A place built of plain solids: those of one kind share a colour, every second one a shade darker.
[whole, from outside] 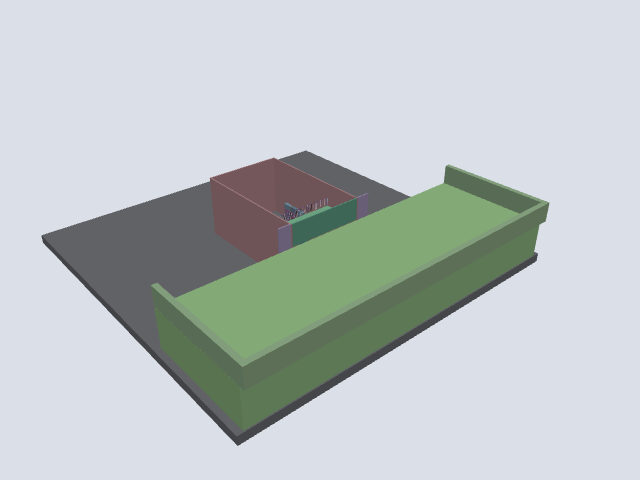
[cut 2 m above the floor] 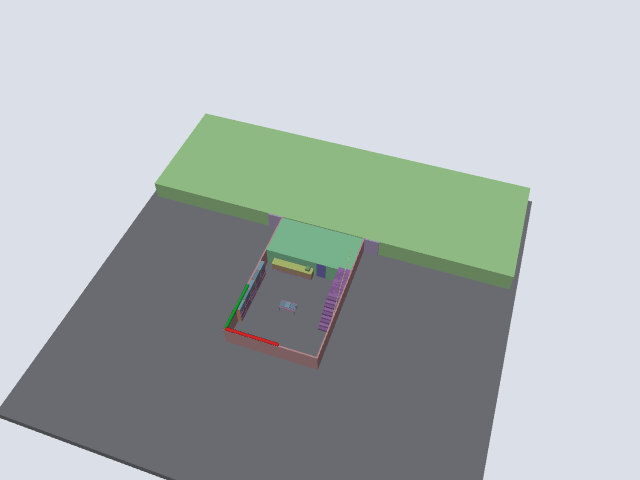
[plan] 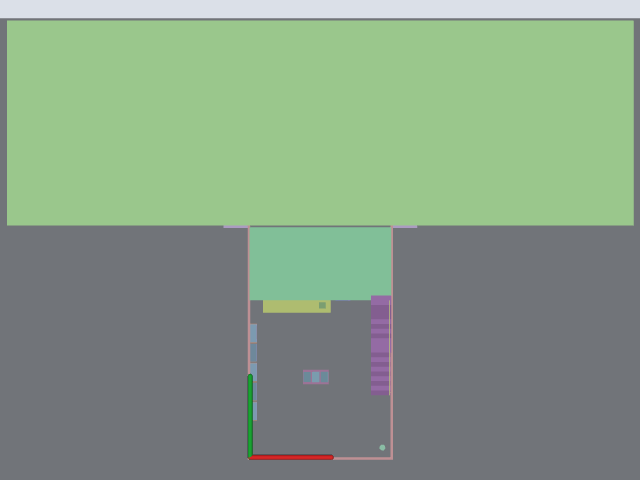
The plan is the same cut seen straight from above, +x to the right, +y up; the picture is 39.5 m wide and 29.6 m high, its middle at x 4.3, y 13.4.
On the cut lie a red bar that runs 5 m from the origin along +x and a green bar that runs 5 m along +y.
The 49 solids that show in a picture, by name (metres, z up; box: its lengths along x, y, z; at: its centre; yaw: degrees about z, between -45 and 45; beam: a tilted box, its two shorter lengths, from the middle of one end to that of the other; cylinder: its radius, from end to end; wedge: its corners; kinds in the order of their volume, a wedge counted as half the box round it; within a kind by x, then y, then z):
{
 "street_ground_1": {"box": [38.65, 12.65, 4.52], "at": [4.33, 20.61, 2.21]},
 "upper_1": {"box": [8.75, 4.51, 4.52], "at": [4.33, 11.94, 2.21]},
 "street_hedge_1": {"box": [0.6, 12.65, 2.2], "at": [-14.7, 20.61, 5.57]},
 "street_hedge_2": {"box": [38.65, 0.6, 2.2], "at": [4.33, 27.24, 5.57]},
 "street_hedge_3": {"box": [0.6, 12.65, 2.2], "at": [23.35, 20.61, 5.57]},
 "wall_1": {"box": [0.15, 14.44, 7.12], "at": [-0.07, 7.07, 3.51]},
 "wall_2": {"box": [1.2, 0.15, 7.12], "at": [0.45, -0.07, 3.51]},
 "wall_3": {"box": [1.5, 0.15, 7.12], "at": [1.5, -0.07, 3.51]},
 "wall_4": {"box": [6.85, 0.15, 7.12], "at": [5.38, -0.07, 3.51]},
 "wall_5": {"box": [0.15, 14.44, 7.12], "at": [8.72, 7.07, 3.51]},
 "stair_step_1": {"box": [1.26, 0.59, 0.26], "at": [8.07, 4.11, 0.08]},
 "stair_step_2": {"box": [1.26, 0.59, 0.48], "at": [8.07, 4.41, 0.19]},
 "stair_step_3": {"box": [1.26, 0.59, 0.69], "at": [8.07, 4.7, 0.29]},
 "stair_step_4": {"box": [1.26, 0.59, 0.9], "at": [8.07, 4.99, 0.4]},
 "stair_step_5": {"box": [1.26, 0.59, 1.11], "at": [8.07, 5.29, 0.51]},
 "stair_step_6": {"box": [1.26, 0.59, 1.33], "at": [8.07, 5.58, 0.61]},
 "stair_step_7": {"box": [1.26, 0.59, 1.54], "at": [8.07, 5.87, 0.72]},
 "stair_step_8": {"box": [1.26, 0.59, 1.75], "at": [8.07, 6.16, 0.83]},
 "stair_step_9": {"box": [1.26, 0.59, 1.97], "at": [8.07, 6.46, 0.93]},
 "stair_step_10": {"box": [1.26, 0.59, 2.18], "at": [8.07, 6.75, 1.04]},
 "stair_step_11": {"box": [1.26, 0.59, 2.39], "at": [8.07, 7.04, 1.15]},
 "stair_step_12": {"box": [1.26, 0.59, 2.61], "at": [8.07, 7.34, 1.25]},
 "stair_step_13": {"box": [1.26, 0.59, 2.82], "at": [8.07, 7.63, 1.36]},
 "stair_step_14": {"box": [1.26, 0.59, 3.03], "at": [8.07, 7.92, 1.47]},
 "stair_step_15": {"box": [1.26, 0.59, 3.25], "at": [8.07, 8.21, 1.57]},
 "stair_step_16": {"box": [1.26, 0.59, 3.46], "at": [8.07, 8.51, 1.68]},
 "stair_step_17": {"box": [1.26, 0.59, 3.67], "at": [8.07, 8.8, 1.79]},
 "stair_step_18": {"box": [1.26, 0.59, 4.1], "at": [8.07, 9.39, 2.0]},
 "stair_step_19": {"box": [1.26, 0.59, 4.31], "at": [8.07, 9.68, 2.1]},
 "shelves_body_1": {"box": [0.4, 1.16, 2.1], "at": [0.2, 2.85, 1.0]},
 "shelves_body_2": {"box": [0.4, 1.16, 2.1], "at": [0.2, 4.05, 1.0]},
 "shelves_body_3": {"box": [0.4, 1.16, 2.1], "at": [0.2, 5.25, 1.0]},
 "shelves_body_4": {"box": [0.4, 1.16, 2.1], "at": [0.2, 6.45, 1.0]},
 "shelves_body_5": {"box": [0.4, 1.16, 2.1], "at": [0.2, 7.65, 1.0]},
 "window_wall_1": {"box": [6.75, 0.15, 2.6], "at": [3.38, 14.21, 5.77]},
 "window_wall_2": {"box": [1.2, 0.15, 2.6], "at": [7.35, 14.21, 5.77]},
 "window_wall_3": {"box": [0.7, 0.15, 2.6], "at": [8.3, 14.21, 5.77]},
 "hull_return_1": {"box": [1.5, 0.15, 7.12], "at": [-0.9, 14.21, 3.56]},
 "hull_return_2": {"box": [1.5, 0.15, 7.12], "at": [9.55, 14.21, 3.56]},
 "counter_1": {"box": [4.15, 0.7, 1.05], "at": [2.88, 9.32, 0.47]},
 "stair_wall_rail_1": {"wedge": [[8.57, 3.82, 1.12], [8.57, 3.82, 1.17], [8.57, 9.68, 5.38], [8.57, 9.68, 5.43], [8.62, 3.82, 1.12], [8.62, 3.82, 1.17], [8.62, 9.68, 5.38], [8.62, 9.68, 5.43]]},
 "counter_top_1": {"box": [4.19, 0.78, 0.04], "at": [2.88, 9.3, 1.02]},
 "service_door_1": {"box": [0.95, 0.03, 2.1], "at": [5.72, 9.66, 1.0]},
 "top_1": {"box": [1.6, 0.9, 0.04], "at": [4.04, 4.95, 0.74]},
 "till_1": {"box": [0.42, 0.4, 0.28], "at": [4.45, 9.37, 1.18]},
 "kite_1": {"box": [0.44, 0.62, 0.022], "at": [3.51, 4.96, 0.79]},
 "kite_2": {"box": [0.44, 0.62, 0.07], "at": [4.03, 4.94, 0.84]},
 "kite_3": {"box": [0.44, 0.62, 0.022], "at": [4.56, 4.96, 0.84]},
 "shelves_cheek_1": {"box": [0.41, 0.032, 2.1], "at": [0.21, 2.29, 1.0]}
}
